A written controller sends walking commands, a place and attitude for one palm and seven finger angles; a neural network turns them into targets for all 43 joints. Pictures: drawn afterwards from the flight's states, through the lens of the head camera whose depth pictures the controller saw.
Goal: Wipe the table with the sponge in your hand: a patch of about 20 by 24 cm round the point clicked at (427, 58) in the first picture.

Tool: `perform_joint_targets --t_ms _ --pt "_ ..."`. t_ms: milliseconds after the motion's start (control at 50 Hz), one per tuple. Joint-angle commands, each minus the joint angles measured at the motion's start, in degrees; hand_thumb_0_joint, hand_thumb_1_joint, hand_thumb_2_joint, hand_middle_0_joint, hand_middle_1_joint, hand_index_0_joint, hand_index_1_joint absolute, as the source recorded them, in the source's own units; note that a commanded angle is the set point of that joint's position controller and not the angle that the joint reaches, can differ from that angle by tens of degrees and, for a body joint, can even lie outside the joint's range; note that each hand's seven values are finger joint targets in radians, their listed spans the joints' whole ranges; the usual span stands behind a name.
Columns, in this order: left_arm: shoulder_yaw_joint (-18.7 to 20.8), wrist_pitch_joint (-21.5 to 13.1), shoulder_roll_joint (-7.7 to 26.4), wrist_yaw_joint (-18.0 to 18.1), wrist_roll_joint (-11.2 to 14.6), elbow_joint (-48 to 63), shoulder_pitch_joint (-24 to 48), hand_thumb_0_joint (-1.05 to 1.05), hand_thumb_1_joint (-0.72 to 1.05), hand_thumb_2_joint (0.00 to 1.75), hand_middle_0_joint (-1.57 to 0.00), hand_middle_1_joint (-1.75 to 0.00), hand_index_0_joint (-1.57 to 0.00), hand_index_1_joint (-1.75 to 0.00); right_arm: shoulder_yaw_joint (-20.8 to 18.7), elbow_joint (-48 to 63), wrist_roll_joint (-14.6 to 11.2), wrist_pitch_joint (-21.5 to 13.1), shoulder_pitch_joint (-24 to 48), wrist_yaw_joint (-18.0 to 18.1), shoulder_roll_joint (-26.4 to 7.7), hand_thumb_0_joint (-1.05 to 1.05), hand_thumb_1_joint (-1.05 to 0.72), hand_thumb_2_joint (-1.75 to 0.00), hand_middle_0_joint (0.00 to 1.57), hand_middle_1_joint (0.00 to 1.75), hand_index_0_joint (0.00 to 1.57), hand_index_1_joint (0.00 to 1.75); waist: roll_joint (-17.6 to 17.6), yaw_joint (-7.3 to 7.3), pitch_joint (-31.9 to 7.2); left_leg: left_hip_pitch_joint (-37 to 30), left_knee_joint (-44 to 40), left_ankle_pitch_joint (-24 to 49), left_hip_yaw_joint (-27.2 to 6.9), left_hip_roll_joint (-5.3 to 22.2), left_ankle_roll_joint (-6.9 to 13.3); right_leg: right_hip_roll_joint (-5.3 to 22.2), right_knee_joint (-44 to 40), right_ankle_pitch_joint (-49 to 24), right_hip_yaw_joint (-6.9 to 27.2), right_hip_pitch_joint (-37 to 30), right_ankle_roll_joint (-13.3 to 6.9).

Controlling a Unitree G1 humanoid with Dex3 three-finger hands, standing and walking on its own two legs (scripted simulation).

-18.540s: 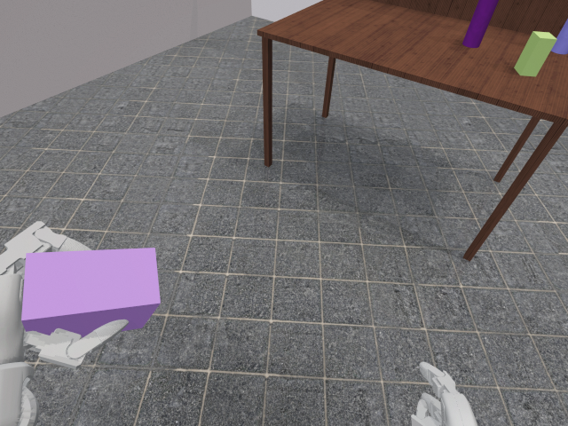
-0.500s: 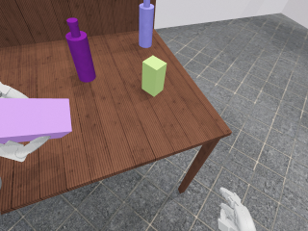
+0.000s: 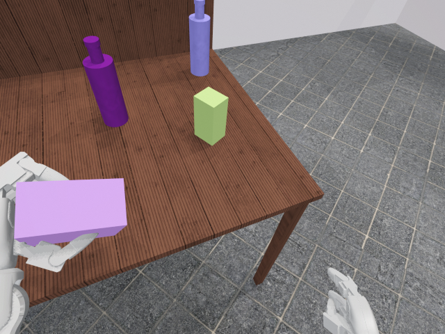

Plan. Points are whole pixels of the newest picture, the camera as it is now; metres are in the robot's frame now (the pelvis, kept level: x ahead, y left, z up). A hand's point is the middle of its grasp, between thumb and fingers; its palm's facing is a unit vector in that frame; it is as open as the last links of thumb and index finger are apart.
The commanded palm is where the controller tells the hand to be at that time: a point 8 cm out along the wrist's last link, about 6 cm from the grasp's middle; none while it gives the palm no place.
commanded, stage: come to a stop and stand still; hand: left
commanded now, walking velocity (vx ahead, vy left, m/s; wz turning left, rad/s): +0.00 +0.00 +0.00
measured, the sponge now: (89, 212) +0.24 +0.21 +0.14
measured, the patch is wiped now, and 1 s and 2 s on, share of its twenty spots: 0.00 0.00 0.00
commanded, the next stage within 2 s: look again from close up in 0.60 s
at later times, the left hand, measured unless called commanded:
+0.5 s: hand (42, 207) +0.23 +0.27 +0.16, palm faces +0.39 -0.85 -0.34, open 9.9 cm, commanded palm +0.17 +0.30 +0.18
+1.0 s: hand (39, 209) +0.23 +0.27 +0.16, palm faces +0.39 -0.85 -0.34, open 9.9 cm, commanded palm +0.17 +0.30 +0.18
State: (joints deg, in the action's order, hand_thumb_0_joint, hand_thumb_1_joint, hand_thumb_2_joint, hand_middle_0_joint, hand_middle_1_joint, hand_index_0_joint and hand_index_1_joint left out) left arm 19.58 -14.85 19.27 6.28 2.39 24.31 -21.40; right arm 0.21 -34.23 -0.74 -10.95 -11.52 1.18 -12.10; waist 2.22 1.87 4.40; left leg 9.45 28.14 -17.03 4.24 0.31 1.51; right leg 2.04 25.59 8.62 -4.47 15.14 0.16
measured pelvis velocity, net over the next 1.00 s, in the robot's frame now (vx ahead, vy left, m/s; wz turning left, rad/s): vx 0.01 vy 0.02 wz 0.01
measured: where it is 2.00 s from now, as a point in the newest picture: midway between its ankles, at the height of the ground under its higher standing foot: outside the picture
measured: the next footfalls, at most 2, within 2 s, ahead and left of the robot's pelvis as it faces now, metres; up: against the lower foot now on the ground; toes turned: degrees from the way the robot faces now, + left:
none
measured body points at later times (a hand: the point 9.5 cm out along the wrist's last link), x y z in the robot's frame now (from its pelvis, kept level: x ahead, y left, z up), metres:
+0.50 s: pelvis +0.01 +0.02 +0.00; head +0.04 +0.05 +0.45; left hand +0.20 +0.31 +0.18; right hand +0.19 -0.20 -0.07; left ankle -0.02 +0.10 -0.74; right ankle +0.06 -0.12 -0.74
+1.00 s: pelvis +0.01 +0.02 +0.00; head +0.04 +0.05 +0.45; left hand +0.20 +0.31 +0.18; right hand +0.19 -0.20 -0.06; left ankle -0.02 +0.10 -0.74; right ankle +0.06 -0.12 -0.74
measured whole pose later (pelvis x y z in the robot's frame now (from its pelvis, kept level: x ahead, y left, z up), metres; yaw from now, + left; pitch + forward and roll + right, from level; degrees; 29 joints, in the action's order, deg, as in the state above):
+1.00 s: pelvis +0.01 +0.02 +0.00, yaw +1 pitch -2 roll -1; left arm 20.4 -12.2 20.7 6.3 2.4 28.4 -23.9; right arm 0.6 -33.0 -0.8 -7.9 -11.4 0.9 -10.5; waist 3.0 1.5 5.4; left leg 8.2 27.1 -17.3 3.7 -0.6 2.7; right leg 2.9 23.0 8.1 -4.9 12.9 1.5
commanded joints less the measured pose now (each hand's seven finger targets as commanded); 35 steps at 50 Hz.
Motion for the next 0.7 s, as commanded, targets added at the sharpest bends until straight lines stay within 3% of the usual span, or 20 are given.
perform_joint_targets --t_ms 0,40,80,120,140,160,200,320,340,360,440,460,500,540,560,640,660,680 --pt "7.3 -2.9 10.7 1.1 0.4 12.9 3.9 0.0 0.1 1.3 -1.2 -1.6 -1.2 -1.6 -2.6 9.1 0.2 -2.1 3.9 0.7 -6.4 0.0 -0.9 -0.9 0.2 0.3 0.2 0.3 -2.6 -0.26 -7.6 8.1 -7.0 4.2 -4.7 3.3 -0.5 2.5 -3.3 -3.0 6.3 -11.4 -1.0" --pt "8.3 -2.8 11.9 1.2 0.6 14.8 3.8 0.0 0.1 1.3 -1.2 -1.6 -1.2 -1.6 -2.5 9.3 0.0 -2.2 4.8 0.6 -6.5 0.0 -0.9 -0.9 0.2 0.3 0.2 0.3 -4.6 -0.23 -8.6 6.6 -7.0 4.8 -4.1 3.2 -0.6 2.3 -3.2 -3.8 6.2 -11.3 -1.0" --pt "6.9 -2.8 10.4 1.2 0.5 15.7 3.3 0.0 0.1 1.3 -1.2 -1.6 -1.2 -1.6 -2.5 9.3 0.2 -2.1 4.1 0.6 -6.5 0.0 -0.9 -0.9 0.2 0.3 0.2 0.3 -5.6 -0.44 -9.1 7.0 -6.8 7.2 -4.5 3.1 -0.8 2.2 -2.5 -6.6 5.8 -12.7 -1.2" --pt "7.3 -2.6 10.8 1.2 0.4 16.0 2.7 0.0 0.1 1.3 -1.2 -1.6 -1.2 -1.6 -2.7 9.4 0.2 -2.1 3.9 0.5 -6.5 0.0 -0.9 -0.9 0.2 0.3 0.2 0.3 -4.6 -0.35 -10.1 6.2 -6.3 9.3 -4.5 3.5 -0.9 2.4 -1.9 -9.5 5.5 -13.6 -1.1" --pt "8.1 -2.6 11.6 1.4 0.5 17.0 2.5 0.0 0.1 1.3 -1.2 -1.6 -1.2 -1.6 -2.6 9.3 0.0 -2.3 4.9 0.4 -6.5 0.0 -0.9 -0.9 0.2 0.3 0.2 0.3 -5.8 -0.36 -10.7 5.1 -6.3 9.7 -4.1 3.5 -0.9 2.1 -1.8 -10.0 5.2 -13.3 -0.9" --pt "6.6 -2.5 9.8 1.3 0.5 16.1 2.1 0.0 0.1 1.3 -1.2 -1.6 -1.2 -1.6 -2.5 9.1 0.3 -2.1 4.1 0.5 -6.3 0.0 -0.9 -0.9 0.2 0.3 0.2 0.3 -4.9 -0.59 -10.5 5.7 -6.4 10.7 -4.5 3.5 -1.1 2.4 -1.6 -10.6 4.7 -13.8 -1.0" --pt "6.8 -2.3 10.3 1.2 0.3 16.4 2.1 0.0 0.1 1.3 -1.2 -1.6 -1.2 -1.6 -2.9 9.2 0.2 -1.9 4.0 0.4 -6.7 0.0 -0.9 -0.9 0.2 0.3 0.2 0.3 -4.8 -0.54 -10.3 5.2 -6.3 12.8 -4.5 3.7 -1.5 2.2 -1.0 -12.8 4.6 -13.9 -1.0" --pt "6.7 -1.8 10.3 1.2 0.2 15.8 2.1 0.0 0.1 1.3 -1.2 -1.6 -1.2 -1.6 -2.9 9.1 0.1 -1.1 4.0 0.4 -6.6 0.0 -0.9 -0.9 0.2 0.3 0.2 0.3 -4.1 -0.67 -9.6 6.1 -7.0 13.3 -5.0 4.2 -1.8 2.2 -0.8 -12.6 3.8 -14.4 -0.9" --pt "7.6 -1.7 11.2 1.3 0.3 16.7 1.9 0.0 0.1 1.3 -1.2 -1.6 -1.2 -1.6 -2.8 9.1 -0.2 -1.2 5.2 0.4 -6.5 0.0 -0.9 -0.9 0.2 0.3 0.2 0.3 -5.8 -0.61 -10.2 5.1 -7.1 12.9 -4.4 4.3 -1.7 1.8 -0.7 -12.1 3.7 -13.9 -0.7" --pt "6.0 -1.8 9.4 1.1 0.4 16.2 1.7 0.0 0.1 1.3 -1.2 -1.6 -1.2 -1.6 -2.6 9.1 0.1 -0.9 4.4 0.4 -6.2 0.0 -0.9 -0.9 0.2 0.3 0.2 0.3 -5.2 -0.79 -9.6 5.9 -7.6 13.7 -5.2 4.3 -1.9 1.9 -0.7 -11.7 3.0 -14.1 -0.8" --pt "7.4 -1.6 11.3 1.2 0.3 18.1 2.6 0.0 0.1 1.3 -1.2 -1.6 -1.2 -1.6 -2.8 9.5 -0.3 -0.9 5.4 0.3 -6.4 0.0 -0.9 -0.9 0.2 0.3 0.2 0.3 -7.4 -0.63 -9.5 6.1 -8.4 12.6 -4.6 4.7 -2.0 1.3 0.3 -10.7 3.0 -14.2 -0.5" --pt "6.4 -1.7 9.9 1.1 0.3 16.5 1.9 0.0 0.1 1.3 -1.2 -1.6 -1.2 -1.6 -2.5 9.4 0.1 -0.5 4.6 0.4 -6.0 0.0 -0.9 -0.9 0.2 0.3 0.2 0.3 -6.3 -0.69 -8.7 7.5 -8.6 12.5 -5.4 4.8 -1.9 1.5 -0.3 -10.2 2.5 -14.8 -0.6" --pt "6.6 -1.5 10.4 1.0 0.1 17.3 2.5 0.0 0.1 1.3 -1.2 -1.6 -1.2 -1.6 -2.9 9.6 0.0 -0.5 4.2 0.3 -6.3 0.0 -0.9 -0.9 0.2 0.3 0.2 0.3 -5.3 -0.75 -8.9 7.0 -8.1 13.6 -5.3 4.7 -2.3 1.5 -0.2 -12.0 2.8 -15.2 -0.7" --pt "7.7 -1.5 11.3 1.2 0.3 17.8 2.3 0.0 0.1 1.3 -1.2 -1.6 -1.2 -1.6 -2.8 9.6 -0.2 -0.7 5.1 0.2 -6.3 0.0 -0.9 -0.9 0.2 0.3 0.2 0.3 -6.4 -0.76 -9.7 5.9 -8.2 14.0 -4.8 4.6 -2.5 1.2 0.0 -12.0 2.6 -14.9 -0.6" --pt "6.0 -1.6 9.5 1.0 0.3 17.2 1.8 0.0 0.1 1.3 -1.2 -1.6 -1.2 -1.6 -2.7 9.5 0.1 -0.3 4.5 0.3 -6.0 0.0 -0.9 -0.9 0.2 0.3 0.2 0.3 -6.4 -0.89 -9.1 6.6 -8.4 14.7 -5.4 4.6 -2.8 1.3 -0.2 -11.6 2.2 -14.9 -0.8" --pt "8.0 -1.4 11.3 1.1 0.4 17.5 1.0 0.0 0.1 1.3 -1.2 -1.6 -1.2 -1.6 -2.8 9.8 -0.2 -0.4 5.2 0.2 -6.2 0.0 -0.9 -0.9 0.2 0.3 0.2 0.3 -6.1 -0.8 -10.3 5.5 -7.7 14.8 -4.8 4.6 -2.6 1.5 -0.5 -13.2 2.8 -15.4 -0.7" --pt "5.9 -1.5 9.1 0.9 0.5 16.8 0.6 0.0 0.1 1.3 -1.2 -1.6 -1.2 -1.6 -2.7 9.6 0.1 0.0 4.4 0.3 -6.0 0.0 -0.9 -0.9 0.2 0.3 0.2 0.3 -5.7 -1.01 -9.7 6.0 -7.8 15.6 -5.2 4.3 -2.9 1.6 -0.7 -13.3 2.3 -15.4 -1.0" --pt "6.3 -1.4 9.8 0.8 0.4 17.4 1.1 0.0 0.1 1.3 -1.2 -1.6 -1.2 -1.6 -2.9 9.8 0.1 0.0 4.2 0.2 -6.4 0.0 -0.9 -0.9 0.2 0.3 0.2 0.3 -6.2 -1.0 -9.3 5.9 -7.9 16.5 -5.3 4.5 -3.2 1.5 -0.5 -14.0 2.5 -15.3 -1.0"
